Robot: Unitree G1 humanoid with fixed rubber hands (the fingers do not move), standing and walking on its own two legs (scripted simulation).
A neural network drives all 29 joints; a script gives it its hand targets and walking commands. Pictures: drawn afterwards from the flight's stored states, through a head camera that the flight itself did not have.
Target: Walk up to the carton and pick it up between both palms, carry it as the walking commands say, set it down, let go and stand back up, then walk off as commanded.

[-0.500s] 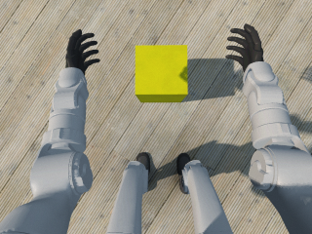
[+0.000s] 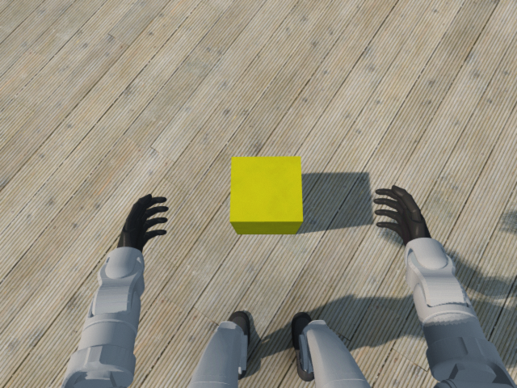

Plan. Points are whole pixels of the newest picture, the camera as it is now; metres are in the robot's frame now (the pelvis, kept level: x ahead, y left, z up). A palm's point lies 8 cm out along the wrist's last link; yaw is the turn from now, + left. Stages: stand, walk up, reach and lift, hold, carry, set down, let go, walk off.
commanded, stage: let go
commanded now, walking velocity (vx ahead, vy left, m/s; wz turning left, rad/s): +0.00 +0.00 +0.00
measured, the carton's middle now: (266, 199) +0.52 +0.01 -0.60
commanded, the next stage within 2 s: stand in 0.82 s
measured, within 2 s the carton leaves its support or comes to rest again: neither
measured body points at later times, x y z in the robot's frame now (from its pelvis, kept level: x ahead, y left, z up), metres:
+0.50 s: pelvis +0.03 +0.00 +0.05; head +0.06 +0.00 +0.50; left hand +0.20 +0.24 -0.03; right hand +0.21 -0.23 -0.03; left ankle +0.02 +0.11 -0.69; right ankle +0.01 -0.11 -0.69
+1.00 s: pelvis +0.04 +0.01 +0.04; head +0.04 +0.01 +0.49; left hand +0.19 +0.28 -0.04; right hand +0.19 -0.27 -0.04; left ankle +0.02 +0.11 -0.69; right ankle +0.01 -0.11 -0.69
